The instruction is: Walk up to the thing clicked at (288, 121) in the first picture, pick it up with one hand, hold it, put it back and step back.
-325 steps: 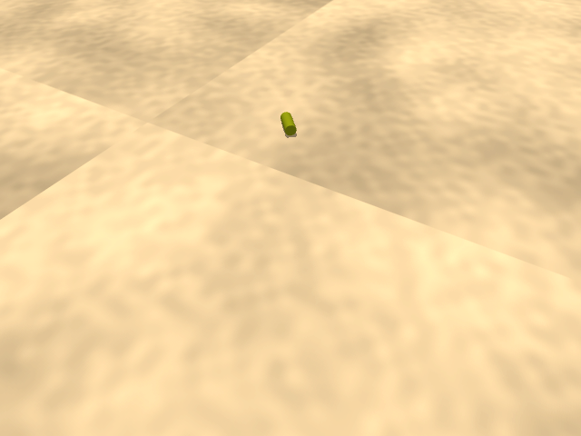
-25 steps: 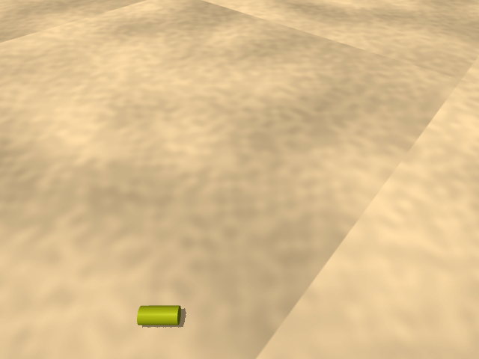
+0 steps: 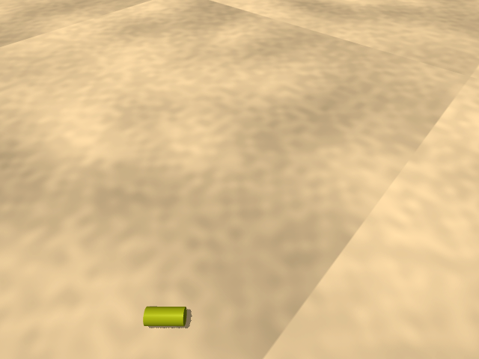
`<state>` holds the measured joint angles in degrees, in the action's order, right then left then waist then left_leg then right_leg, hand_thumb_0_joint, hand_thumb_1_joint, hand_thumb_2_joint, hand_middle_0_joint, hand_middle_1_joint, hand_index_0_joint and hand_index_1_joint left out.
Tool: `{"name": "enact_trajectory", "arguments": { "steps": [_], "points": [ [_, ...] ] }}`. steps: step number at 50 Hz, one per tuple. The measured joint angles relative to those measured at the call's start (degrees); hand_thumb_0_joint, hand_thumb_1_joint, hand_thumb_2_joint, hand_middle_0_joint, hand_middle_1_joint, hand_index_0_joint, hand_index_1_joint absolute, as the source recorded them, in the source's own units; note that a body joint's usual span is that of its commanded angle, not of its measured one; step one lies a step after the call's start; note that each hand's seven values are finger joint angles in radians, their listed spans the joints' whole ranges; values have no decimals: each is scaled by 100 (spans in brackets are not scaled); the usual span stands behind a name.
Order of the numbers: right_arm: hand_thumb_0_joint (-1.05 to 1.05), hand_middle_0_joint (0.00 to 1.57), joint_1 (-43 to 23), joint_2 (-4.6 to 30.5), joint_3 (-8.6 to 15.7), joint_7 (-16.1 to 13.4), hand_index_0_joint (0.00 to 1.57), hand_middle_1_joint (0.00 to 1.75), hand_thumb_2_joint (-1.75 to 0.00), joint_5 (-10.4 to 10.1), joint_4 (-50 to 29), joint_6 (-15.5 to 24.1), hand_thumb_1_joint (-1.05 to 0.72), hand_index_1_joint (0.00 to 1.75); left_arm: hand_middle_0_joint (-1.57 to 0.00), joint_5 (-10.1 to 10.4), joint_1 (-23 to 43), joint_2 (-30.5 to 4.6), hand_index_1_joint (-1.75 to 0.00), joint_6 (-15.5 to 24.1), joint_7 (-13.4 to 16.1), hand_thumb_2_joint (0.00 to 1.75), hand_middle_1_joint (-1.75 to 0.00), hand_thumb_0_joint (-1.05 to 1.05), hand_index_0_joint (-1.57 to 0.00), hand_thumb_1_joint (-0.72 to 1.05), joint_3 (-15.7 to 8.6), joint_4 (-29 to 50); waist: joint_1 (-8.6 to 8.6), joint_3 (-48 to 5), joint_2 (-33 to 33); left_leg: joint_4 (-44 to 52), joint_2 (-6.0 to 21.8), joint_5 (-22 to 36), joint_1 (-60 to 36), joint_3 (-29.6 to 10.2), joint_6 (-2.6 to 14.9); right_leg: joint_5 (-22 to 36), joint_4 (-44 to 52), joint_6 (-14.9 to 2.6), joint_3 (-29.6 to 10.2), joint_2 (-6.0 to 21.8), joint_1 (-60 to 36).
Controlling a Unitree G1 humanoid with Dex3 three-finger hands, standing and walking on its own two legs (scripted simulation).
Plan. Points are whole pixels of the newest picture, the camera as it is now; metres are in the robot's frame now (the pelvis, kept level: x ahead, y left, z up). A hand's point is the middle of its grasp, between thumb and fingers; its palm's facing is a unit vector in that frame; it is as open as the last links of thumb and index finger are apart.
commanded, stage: stand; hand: left
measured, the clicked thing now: (165, 316) +0.45 +0.32 -0.75
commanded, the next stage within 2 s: none
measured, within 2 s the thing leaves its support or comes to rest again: neither
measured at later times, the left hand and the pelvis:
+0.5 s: hand out of the picture +0.09 +0.25 -0.15, palm faces -0.02 -0.94 -0.34, open 7.3 cm; pelvis +0.01 -0.01 +0.00, yaw +0 degrees
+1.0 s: hand out of the picture +0.09 +0.24 -0.16, palm faces -0.02 -0.94 -0.34, open 7.4 cm; pelvis +0.02 -0.01 +0.00, yaw +1 degrees
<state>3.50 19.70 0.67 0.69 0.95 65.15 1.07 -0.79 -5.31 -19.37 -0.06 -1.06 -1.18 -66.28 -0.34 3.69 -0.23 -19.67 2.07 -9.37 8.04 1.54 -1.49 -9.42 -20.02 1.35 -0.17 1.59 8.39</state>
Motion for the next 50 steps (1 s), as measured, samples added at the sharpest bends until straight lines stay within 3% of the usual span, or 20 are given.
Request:
{"name": "enact_trajectory", "arguments": {
  "steps": [19,50],
  "points": [
    [0,21,116,24,15,48,20,30,-90,-16,93,-67,-91,30,-20,14,41,-53,-30,88,59,90,-30,0,-20,91,84,123,77,-16,17,120,7,0,-112,-51,-35,-57,51,-29,57,-7,-101],
    [0,21,153,44,-32,22,20,30,-90,-26,58,-63,-91,30,-20,22,-29,-68,-30,68,66,90,-30,0,-20,91,111,98,52,-23,23,175,67,-58,-188,-80,-93,-130,92,-81,91,-65,-177]
  ]
}}
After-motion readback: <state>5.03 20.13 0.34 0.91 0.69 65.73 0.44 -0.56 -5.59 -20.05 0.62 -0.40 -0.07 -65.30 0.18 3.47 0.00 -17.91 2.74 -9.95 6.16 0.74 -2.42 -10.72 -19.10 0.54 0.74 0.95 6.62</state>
